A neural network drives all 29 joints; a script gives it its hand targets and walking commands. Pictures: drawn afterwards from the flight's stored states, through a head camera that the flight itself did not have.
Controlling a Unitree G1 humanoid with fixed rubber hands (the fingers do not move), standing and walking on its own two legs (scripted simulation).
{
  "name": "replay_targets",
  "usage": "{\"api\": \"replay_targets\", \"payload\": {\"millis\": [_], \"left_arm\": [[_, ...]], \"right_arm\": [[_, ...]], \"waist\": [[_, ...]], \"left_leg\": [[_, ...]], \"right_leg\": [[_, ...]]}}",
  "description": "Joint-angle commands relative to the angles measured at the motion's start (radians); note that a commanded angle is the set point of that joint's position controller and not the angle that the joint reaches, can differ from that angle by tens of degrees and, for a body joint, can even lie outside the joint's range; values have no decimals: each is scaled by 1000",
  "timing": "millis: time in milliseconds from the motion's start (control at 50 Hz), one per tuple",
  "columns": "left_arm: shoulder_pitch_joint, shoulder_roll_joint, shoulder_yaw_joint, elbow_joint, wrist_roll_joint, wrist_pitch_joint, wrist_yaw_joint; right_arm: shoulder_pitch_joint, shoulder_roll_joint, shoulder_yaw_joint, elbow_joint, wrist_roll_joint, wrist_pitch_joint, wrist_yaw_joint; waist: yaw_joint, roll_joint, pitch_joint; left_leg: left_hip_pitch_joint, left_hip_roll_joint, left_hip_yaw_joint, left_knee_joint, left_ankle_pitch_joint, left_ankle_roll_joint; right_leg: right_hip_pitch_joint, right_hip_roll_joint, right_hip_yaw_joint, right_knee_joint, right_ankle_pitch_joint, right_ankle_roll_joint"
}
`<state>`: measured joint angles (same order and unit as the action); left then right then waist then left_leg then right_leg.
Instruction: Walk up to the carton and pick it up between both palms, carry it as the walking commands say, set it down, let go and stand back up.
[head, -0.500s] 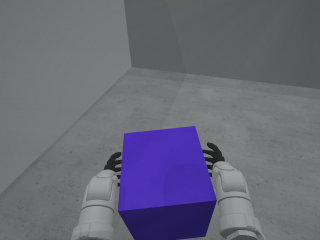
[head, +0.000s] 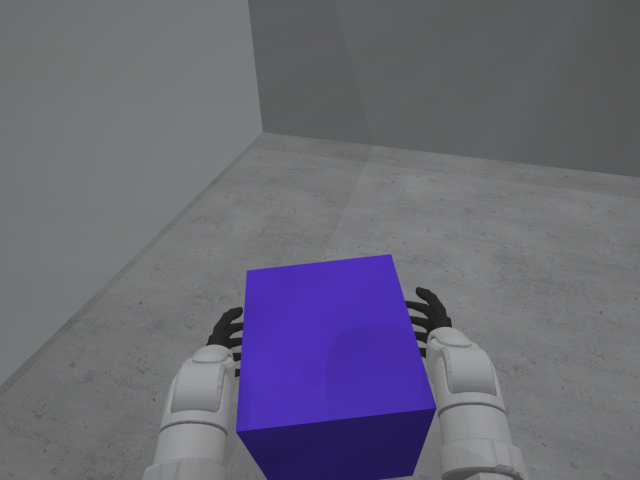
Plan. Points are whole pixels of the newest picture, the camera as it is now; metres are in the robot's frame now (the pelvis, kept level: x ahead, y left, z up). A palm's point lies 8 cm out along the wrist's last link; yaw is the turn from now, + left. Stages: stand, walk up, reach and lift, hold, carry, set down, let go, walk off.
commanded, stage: carry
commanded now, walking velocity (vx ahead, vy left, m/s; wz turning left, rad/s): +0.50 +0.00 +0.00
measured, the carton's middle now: (332, 375) +0.29 +0.00 -0.01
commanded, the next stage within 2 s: none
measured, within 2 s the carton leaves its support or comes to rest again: neither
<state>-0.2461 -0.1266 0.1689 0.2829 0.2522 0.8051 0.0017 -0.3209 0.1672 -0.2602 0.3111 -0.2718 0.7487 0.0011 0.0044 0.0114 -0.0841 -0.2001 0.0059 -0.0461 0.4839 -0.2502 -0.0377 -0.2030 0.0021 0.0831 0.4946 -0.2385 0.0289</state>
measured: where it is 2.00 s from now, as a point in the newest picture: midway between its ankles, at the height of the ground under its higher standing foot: outside the picture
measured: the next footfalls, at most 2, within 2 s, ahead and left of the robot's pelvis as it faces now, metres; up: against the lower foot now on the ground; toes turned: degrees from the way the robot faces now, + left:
right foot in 0.46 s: +0.20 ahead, -0.13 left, +0.00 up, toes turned +2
left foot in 0.66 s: +0.26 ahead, +0.10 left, +0.00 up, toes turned -7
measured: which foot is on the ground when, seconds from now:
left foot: down 0.00-0.48, up 0.50-0.64, down 0.66-1.00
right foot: down 0.00-0.14, up 0.16-0.44, down 0.46-1.00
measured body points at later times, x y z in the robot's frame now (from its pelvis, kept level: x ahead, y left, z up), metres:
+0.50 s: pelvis +0.13 +0.01 +0.00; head +0.13 +0.00 +0.45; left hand +0.42 +0.15 +0.07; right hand +0.43 -0.14 +0.08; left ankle +0.02 +0.13 -0.73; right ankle +0.15 -0.13 -0.74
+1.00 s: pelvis +0.23 +0.01 +0.00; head +0.22 +0.01 +0.45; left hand +0.51 +0.15 +0.07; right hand +0.52 -0.15 +0.08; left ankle +0.22 +0.11 -0.74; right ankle +0.16 -0.13 -0.74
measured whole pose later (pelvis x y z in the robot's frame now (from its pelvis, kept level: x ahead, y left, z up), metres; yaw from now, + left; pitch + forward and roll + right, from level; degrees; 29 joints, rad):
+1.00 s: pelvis +0.23 +0.01 +0.00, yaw -1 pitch +6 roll +0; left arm -0.20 -0.14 0.08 -0.28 0.11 1.25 0.12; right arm -0.24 0.15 -0.16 -0.25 -0.09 1.17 -0.10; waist 0.00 0.00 -0.14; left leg -0.35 0.00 0.05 0.53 -0.27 0.04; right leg -0.26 -0.02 0.01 0.50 -0.33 0.03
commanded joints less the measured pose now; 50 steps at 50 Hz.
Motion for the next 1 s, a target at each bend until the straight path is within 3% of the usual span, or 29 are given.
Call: {"api": "replay_targets", "payload": {"millis": [0,20,40,80,100,120,140,160,180,200,240,300,340,380,400,420,440,460,480,500,560,620,640,680,700,740,800,860,980], "left_arm": [[-806,-991,-648,-253,-375,-74,-231],[-837,-982,-666,-309,-391,-68,-220],[-815,-971,-701,-369,-421,-46,-206],[-767,-951,-728,-414,-449,20,-179],[-708,-929,-731,-423,-450,55,-165],[-674,-922,-743,-460,-457,87,-155],[-653,-905,-743,-486,-463,123,-148],[-666,-888,-749,-491,-465,160,-143],[-661,-885,-757,-487,-477,194,-140],[-670,-885,-772,-522,-506,224,-138],[-660,-898,-790,-576,-547,271,-134],[-622,-901,-808,-638,-575,318,-124],[-591,-899,-803,-673,-577,343,-115],[-564,-901,-793,-686,-576,363,-113],[-559,-907,-784,-686,-577,371,-115],[-552,-913,-779,-689,-577,378,-119],[-533,-911,-773,-696,-580,381,-123],[-520,-908,-766,-709,-581,382,-127],[-513,-910,-766,-717,-574,383,-128],[-521,-903,-768,-717,-572,385,-134],[-513,-916,-763,-746,-583,384,-138],[-497,-905,-776,-758,-575,395,-128],[-488,-902,-771,-729,-567,401,-132],[-458,-907,-766,-668,-545,409,-136],[-459,-910,-760,-643,-537,412,-138],[-482,-910,-764,-641,-546,412,-141],[-508,-906,-766,-663,-559,402,-142],[-493,-913,-760,-663,-562,401,-145],[-464,-915,-746,-671,-556,386,-147]], "right_arm": [[-541,1010,699,-122,364,4,214],[-559,1013,724,-157,391,18,213],[-555,1023,773,-218,431,38,205],[-501,1009,813,-266,465,98,184],[-455,983,807,-276,473,132,176],[-401,949,800,-290,482,165,169],[-375,928,809,-320,500,198,164],[-410,908,821,-345,512,227,160],[-426,898,828,-373,527,258,153],[-441,890,844,-414,544,288,150],[-428,886,856,-488,556,331,145],[-369,893,845,-532,565,376,138],[-324,902,841,-545,567,402,139],[-308,903,843,-562,567,421,140],[-297,907,844,-567,563,428,138],[-287,907,847,-575,564,433,134],[-297,910,858,-590,570,437,130],[-313,923,878,-617,585,441,128],[-331,936,891,-633,595,447,134],[-344,933,885,-641,595,452,135],[-411,954,912,-704,635,450,125],[-332,963,880,-653,613,464,130],[-314,954,863,-626,593,472,132],[-280,918,845,-575,579,474,138],[-303,917,845,-554,579,477,143],[-299,924,835,-536,563,484,149],[-298,920,830,-554,556,476,150],[-296,922,832,-570,555,472,145],[-288,934,843,-588,558,459,140]], "waist": [[15,-184,-154],[6,-248,-163],[3,-245,-166],[-10,-176,-250],[-16,-89,-293],[-32,136,-328],[-27,290,-266],[-20,235,-219],[-24,140,-198],[-27,112,-191],[-27,134,-198],[-27,179,-266],[-29,199,-295],[-24,202,-323],[-20,167,-375],[-18,134,-432],[-3,45,-471],[6,-146,-503],[7,-307,-443],[13,-334,-423],[12,-242,-395],[-10,-177,-399],[-13,-143,-397],[-11,137,-383],[1,158,-381],[3,119,-342],[-7,70,-401],[-8,14,-419],[-9,-35,-428]], "left_leg": [[-182,-30,78,119,-411,28],[-150,-47,115,256,-304,15],[-127,-23,133,225,-231,12],[-43,-8,115,20,-169,30],[73,25,45,-117,-170,45],[239,195,-216,-258,-280,85],[383,337,-458,-314,-252,144],[325,364,-488,-339,-289,190],[268,335,-412,-338,-280,198],[238,312,-336,-348,-250,193],[249,258,-214,-342,-107,179],[307,216,-114,-276,127,177],[374,200,-45,-181,435,173],[400,165,40,-60,642,140],[372,138,77,30,735,108],[267,111,90,108,691,72],[40,84,97,207,518,49],[-228,37,135,334,138,34],[-460,-25,141,409,-300,28],[-517,-20,106,391,-367,27],[-498,-2,140,188,-292,10],[-90,-19,169,-119,117,36],[41,23,124,-126,235,50],[279,292,-167,-76,801,150],[260,329,-155,-34,939,195],[226,237,-30,10,849,142],[168,149,30,51,723,101],[122,122,43,88,711,97],[50,87,64,127,599,95]], "right_leg": [[-87,-148,191,-253,-638,-101],[-133,-201,245,-310,-625,-114],[-110,-214,223,-304,-541,-117],[-30,-171,138,-192,-398,-110],[-59,-118,56,-59,-330,-86],[-204,-23,-75,221,-239,-40],[-478,40,-134,318,-245,-6],[-517,-20,-95,378,-188,9],[-503,-47,-91,367,-134,12],[-495,-46,-119,348,-106,10],[-468,-34,-152,287,-47,17],[-402,6,-191,168,-40,9],[-361,33,-224,48,-42,1],[-243,67,-269,-128,42,-10],[-101,51,-241,-204,140,-32],[80,7,-182,-213,261,-67],[317,-95,-69,-148,492,-113],[554,-237,73,-12,969,-163],[656,-314,174,53,1334,-207],[670,-336,178,37,1257,-248],[610,-281,112,-16,1054,-207],[250,-185,-62,35,657,-112],[124,-156,-88,49,453,-66],[-183,-50,-156,175,-66,27],[-150,-58,-127,71,-227,34],[-121,-48,-136,-74,-90,9],[-25,-68,-104,-13,177,-15],[26,-89,-90,27,369,-25],[88,-108,-70,53,577,-44]]}}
